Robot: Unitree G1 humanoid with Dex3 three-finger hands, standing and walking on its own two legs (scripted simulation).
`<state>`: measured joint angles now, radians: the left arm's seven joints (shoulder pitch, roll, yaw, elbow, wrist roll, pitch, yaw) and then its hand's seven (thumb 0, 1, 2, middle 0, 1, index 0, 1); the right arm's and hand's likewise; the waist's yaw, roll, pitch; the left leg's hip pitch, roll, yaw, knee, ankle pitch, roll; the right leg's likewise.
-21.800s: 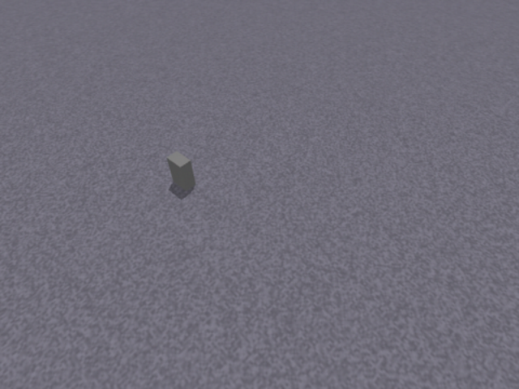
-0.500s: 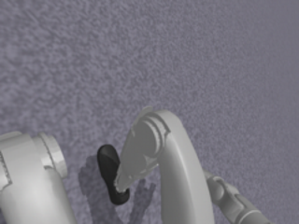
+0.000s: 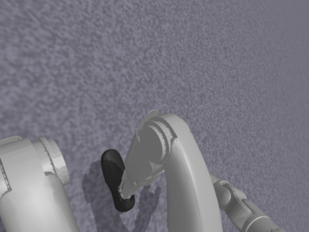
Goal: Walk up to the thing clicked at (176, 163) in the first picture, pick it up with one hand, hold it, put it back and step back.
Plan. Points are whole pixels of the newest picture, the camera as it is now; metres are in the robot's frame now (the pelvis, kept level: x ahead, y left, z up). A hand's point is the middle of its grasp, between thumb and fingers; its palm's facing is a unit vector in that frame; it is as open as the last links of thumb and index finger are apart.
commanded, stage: settle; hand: left
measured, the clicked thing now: out of the picture +0.44 +0.28 -0.20
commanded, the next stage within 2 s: lift in 1.70 s
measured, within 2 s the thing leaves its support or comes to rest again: leaves its support in 0.24 s
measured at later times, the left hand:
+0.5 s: hand out of the picture +0.39 +0.33 -0.11, palm faces +0.46 -0.88 -0.06, open 13.4 cm
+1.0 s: hand out of the picture +0.39 +0.30 -0.01, palm faces +0.39 -0.91 -0.10, open 13.4 cm
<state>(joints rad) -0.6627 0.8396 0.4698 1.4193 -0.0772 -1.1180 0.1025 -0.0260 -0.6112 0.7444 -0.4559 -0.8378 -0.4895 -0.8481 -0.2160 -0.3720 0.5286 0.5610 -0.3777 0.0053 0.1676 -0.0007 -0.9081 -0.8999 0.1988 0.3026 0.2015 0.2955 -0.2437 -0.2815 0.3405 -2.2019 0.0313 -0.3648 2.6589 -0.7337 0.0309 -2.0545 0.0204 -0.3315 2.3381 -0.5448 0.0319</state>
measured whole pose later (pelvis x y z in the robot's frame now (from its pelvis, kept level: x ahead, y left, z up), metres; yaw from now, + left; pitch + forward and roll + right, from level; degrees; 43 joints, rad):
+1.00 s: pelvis +0.02 -0.02 +0.06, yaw +10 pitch +31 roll -8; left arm -0.47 0.42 0.34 0.82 -0.10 -0.66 -0.03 -0.03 -0.61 0.83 -0.43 -0.85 -0.46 -0.87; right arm 0.05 -0.29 0.10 0.68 -0.11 0.02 0.09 0.01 -0.90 -0.90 0.20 0.30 0.20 0.30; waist -0.13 -0.02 -0.05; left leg -2.21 0.01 -0.11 2.37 -0.71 0.02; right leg -2.16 -0.05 -0.14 2.25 -0.64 -0.02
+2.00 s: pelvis +0.03 -0.02 +0.11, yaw +14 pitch +35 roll -4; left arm -0.48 0.33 0.34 0.80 -0.11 -0.60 -0.06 -0.03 -0.61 0.84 -0.42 -0.87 -0.45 -0.89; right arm 0.08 -0.28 0.01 0.69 -0.07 -0.03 0.05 0.01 -0.94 -0.91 0.20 0.30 0.20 0.30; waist -0.10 0.01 -0.14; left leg -2.07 0.01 -0.05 2.18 -0.71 0.01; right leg -2.06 -0.05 -0.08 2.12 -0.66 -0.03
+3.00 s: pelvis +0.08 +0.00 +0.35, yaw +16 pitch +22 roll -3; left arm -0.23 0.24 0.17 0.54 -0.14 -0.39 0.04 -0.03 -0.61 0.87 -0.42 -0.87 -0.45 -0.89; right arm 0.19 -0.24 0.02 0.67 0.01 -0.07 -0.03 0.01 -0.89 -0.90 0.20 0.30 0.20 0.30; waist -0.05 0.02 -0.15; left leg -1.16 0.02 -0.03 1.37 -0.59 0.01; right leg -1.14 -0.01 -0.07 1.30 -0.54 0.00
